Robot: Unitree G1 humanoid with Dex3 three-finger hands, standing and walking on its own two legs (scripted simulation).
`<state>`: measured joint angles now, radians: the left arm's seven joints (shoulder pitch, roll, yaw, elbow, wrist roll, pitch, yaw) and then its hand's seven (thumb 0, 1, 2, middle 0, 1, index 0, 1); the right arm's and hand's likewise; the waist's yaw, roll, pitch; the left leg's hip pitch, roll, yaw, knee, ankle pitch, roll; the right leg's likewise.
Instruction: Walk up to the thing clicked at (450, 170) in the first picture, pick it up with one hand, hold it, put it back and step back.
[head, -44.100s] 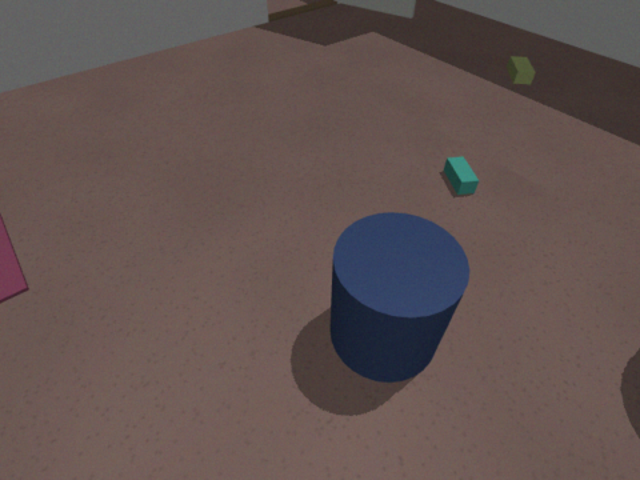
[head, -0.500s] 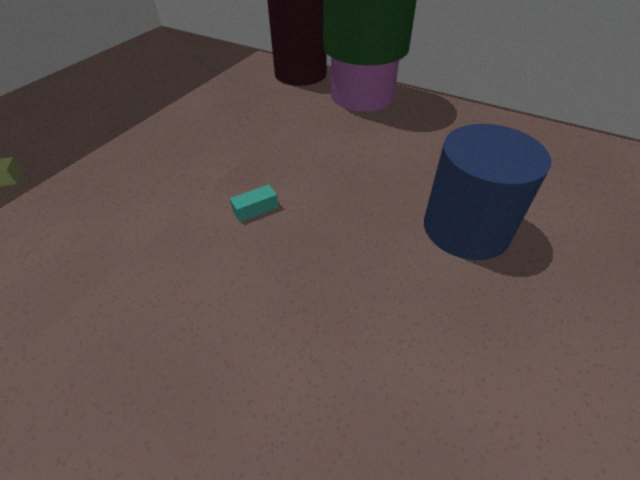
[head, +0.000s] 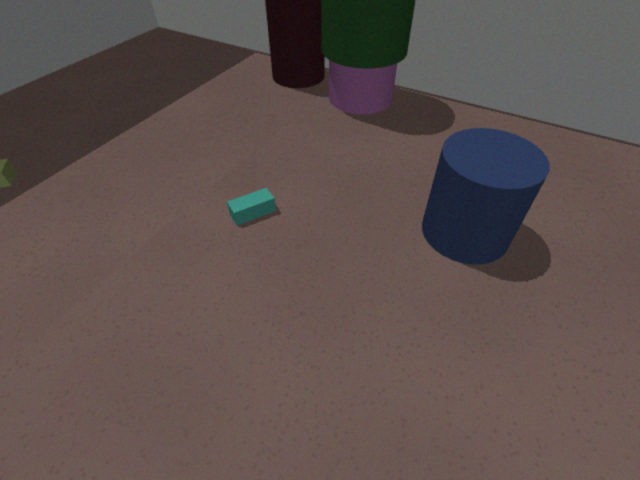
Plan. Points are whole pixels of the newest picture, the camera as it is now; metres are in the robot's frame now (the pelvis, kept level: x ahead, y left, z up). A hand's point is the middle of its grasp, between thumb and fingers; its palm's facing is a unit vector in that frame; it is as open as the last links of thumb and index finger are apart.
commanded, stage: stand
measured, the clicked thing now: (251, 206) +1.38 +0.36 -0.74
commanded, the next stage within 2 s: none
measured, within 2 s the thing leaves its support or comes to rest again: neither
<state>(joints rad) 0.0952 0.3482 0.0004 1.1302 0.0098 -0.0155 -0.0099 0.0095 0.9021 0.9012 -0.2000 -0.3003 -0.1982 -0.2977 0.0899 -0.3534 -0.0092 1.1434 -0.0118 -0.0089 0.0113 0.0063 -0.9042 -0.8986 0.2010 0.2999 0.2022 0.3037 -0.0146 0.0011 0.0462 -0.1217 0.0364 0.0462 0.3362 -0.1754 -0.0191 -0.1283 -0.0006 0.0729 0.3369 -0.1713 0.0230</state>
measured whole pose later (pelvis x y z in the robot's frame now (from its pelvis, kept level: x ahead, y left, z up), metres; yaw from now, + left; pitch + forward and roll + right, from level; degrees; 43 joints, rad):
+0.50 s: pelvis +0.01 +0.00 +0.00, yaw +0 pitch -2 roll +0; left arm 0.11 0.35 0.00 1.13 0.01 -0.01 -0.01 0.01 0.90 0.90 -0.20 -0.30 -0.20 -0.30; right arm 0.09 -0.35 -0.01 1.14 -0.01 0.00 0.01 0.01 -0.90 -0.90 0.20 0.30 0.20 0.30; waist -0.01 0.00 0.05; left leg -0.11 0.03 0.04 0.33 -0.18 -0.02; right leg -0.11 0.00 0.07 0.33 -0.18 0.02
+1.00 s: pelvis +0.01 +0.00 +0.00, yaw +0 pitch -2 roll +0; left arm 0.12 0.35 0.00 1.12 0.01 -0.01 -0.01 0.01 0.90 0.90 -0.20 -0.30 -0.20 -0.30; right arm 0.10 -0.35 -0.01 1.14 -0.01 0.00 0.01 0.01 -0.90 -0.90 0.20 0.30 0.20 0.30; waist -0.01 0.00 0.05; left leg -0.11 0.03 0.04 0.33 -0.18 -0.01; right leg -0.11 -0.01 0.07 0.33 -0.18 0.03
